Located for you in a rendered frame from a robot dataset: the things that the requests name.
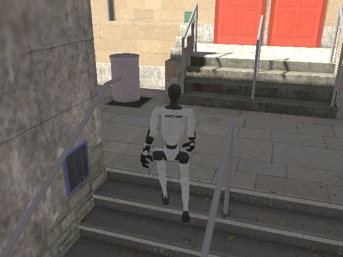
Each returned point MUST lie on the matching left robot upper arm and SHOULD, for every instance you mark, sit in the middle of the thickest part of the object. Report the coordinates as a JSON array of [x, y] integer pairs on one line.
[[154, 121]]

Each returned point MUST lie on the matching robot head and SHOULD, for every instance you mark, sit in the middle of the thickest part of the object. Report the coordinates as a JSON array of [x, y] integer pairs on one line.
[[174, 92]]

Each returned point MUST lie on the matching robot left forearm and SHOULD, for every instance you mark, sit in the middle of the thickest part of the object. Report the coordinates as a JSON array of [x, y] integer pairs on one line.
[[147, 144]]

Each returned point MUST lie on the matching robot right hand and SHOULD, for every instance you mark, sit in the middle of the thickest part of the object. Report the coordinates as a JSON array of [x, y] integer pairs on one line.
[[191, 147]]

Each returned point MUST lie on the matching robot right forearm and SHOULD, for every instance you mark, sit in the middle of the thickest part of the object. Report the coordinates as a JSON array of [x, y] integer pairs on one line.
[[192, 140]]

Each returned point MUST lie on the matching robot left hand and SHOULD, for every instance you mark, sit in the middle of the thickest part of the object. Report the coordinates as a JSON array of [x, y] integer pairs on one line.
[[144, 161]]

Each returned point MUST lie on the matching robot right shin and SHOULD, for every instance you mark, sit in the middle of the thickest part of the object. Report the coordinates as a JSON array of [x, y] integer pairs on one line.
[[185, 196]]

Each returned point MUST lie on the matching right robot upper arm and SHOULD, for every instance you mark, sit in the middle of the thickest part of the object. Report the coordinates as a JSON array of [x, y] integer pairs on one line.
[[191, 122]]

